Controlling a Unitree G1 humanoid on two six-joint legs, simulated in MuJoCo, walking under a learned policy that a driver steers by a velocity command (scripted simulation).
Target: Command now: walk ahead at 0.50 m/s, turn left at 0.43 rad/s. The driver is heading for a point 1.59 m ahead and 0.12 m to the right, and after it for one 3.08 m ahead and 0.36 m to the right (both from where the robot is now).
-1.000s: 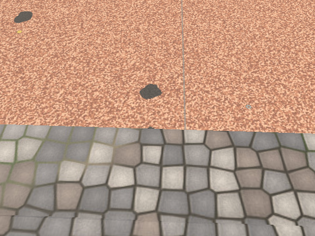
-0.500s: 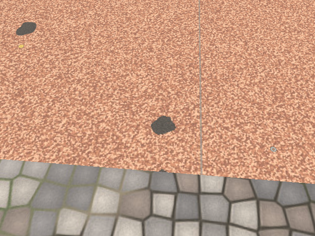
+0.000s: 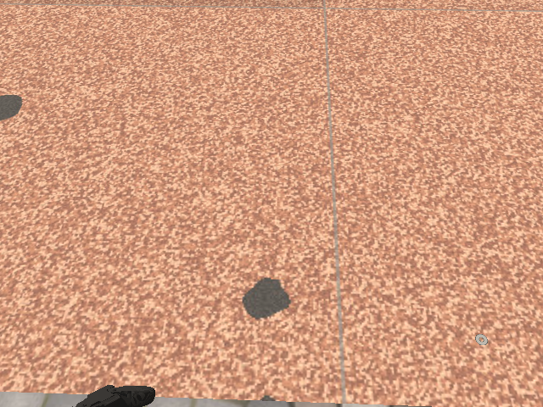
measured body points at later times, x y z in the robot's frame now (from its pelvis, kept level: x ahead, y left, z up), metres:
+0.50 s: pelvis +0.24 -0.03 -0.03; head +0.27 -0.02 +0.42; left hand +0.16 +0.19 -0.18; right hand +0.41 -0.23 -0.16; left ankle +0.33 +0.05 -0.76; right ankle +0.15 -0.12 -0.76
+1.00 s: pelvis +0.27 -0.04 -0.02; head +0.27 -0.04 +0.43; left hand +0.24 +0.18 -0.17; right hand +0.31 -0.27 -0.17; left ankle +0.33 +0.06 -0.76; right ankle +0.27 -0.15 -0.76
